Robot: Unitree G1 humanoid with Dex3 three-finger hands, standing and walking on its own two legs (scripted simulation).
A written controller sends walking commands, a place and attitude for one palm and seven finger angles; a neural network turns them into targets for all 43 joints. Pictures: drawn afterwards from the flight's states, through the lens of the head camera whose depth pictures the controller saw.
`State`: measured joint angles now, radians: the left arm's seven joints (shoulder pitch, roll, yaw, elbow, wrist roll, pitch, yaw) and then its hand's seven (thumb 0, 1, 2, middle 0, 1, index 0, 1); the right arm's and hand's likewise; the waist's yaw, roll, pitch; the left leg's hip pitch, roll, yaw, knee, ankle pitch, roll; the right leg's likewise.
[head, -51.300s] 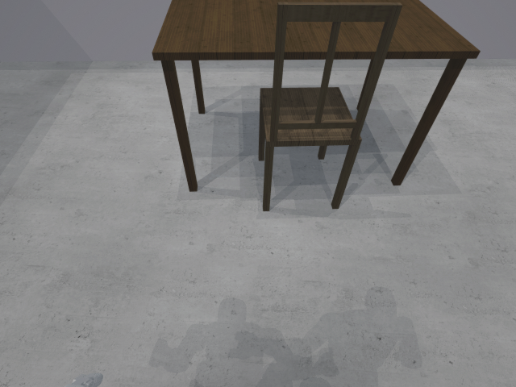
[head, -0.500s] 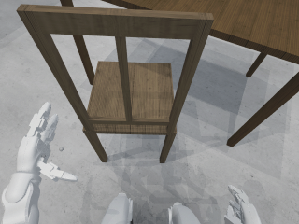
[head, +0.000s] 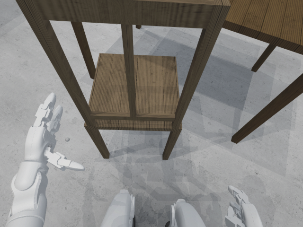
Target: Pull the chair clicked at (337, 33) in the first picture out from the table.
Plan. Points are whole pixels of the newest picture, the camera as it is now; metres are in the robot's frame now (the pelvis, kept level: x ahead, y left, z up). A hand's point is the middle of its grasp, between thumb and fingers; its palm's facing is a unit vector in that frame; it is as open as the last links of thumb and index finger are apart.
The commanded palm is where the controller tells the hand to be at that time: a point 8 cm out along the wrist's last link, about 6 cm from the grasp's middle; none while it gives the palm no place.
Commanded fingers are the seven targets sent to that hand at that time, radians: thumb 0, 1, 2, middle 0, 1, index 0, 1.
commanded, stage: aim the fingers beside a spindle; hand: left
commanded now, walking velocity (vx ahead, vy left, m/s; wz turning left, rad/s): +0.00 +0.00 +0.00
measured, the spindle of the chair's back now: (130, 82) +0.48 +0.09 +0.06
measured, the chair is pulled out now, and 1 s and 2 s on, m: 0.27 0.27 0.27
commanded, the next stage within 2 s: push the fingers through the gap in 0.66 s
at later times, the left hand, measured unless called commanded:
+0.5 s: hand (65, 141) +0.31 +0.23 +0.02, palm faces +0.04 -1.00 -0.04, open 16.9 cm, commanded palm +0.30 +0.28 +0.02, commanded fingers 0.00 -0.50 0.30 -0.06 -0.08 -0.06 -0.08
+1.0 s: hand (66, 134) +0.33 +0.24 +0.02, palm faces +0.05 -1.00 -0.04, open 16.9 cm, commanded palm +0.32 +0.28 +0.02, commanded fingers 0.00 -0.50 0.30 -0.06 -0.08 -0.06 -0.08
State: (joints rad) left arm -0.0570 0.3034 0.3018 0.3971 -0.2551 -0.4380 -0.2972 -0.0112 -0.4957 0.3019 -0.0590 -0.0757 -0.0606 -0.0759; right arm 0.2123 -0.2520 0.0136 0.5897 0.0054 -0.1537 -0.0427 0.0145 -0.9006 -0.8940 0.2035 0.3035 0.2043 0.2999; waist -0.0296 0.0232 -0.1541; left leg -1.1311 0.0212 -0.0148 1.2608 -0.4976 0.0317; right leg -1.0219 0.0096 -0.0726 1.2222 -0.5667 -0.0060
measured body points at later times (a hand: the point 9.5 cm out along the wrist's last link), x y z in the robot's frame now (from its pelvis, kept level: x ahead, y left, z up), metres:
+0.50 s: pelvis +0.00 -0.01 -0.01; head +0.11 +0.01 +0.43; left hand +0.31 +0.29 +0.02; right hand +0.15 -0.26 -0.10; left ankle +0.05 +0.10 -0.63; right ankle +0.01 -0.12 -0.63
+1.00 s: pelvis +0.00 -0.01 -0.01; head +0.11 +0.01 +0.42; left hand +0.32 +0.29 +0.02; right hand +0.15 -0.26 -0.11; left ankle +0.05 +0.10 -0.63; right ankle +0.01 -0.12 -0.63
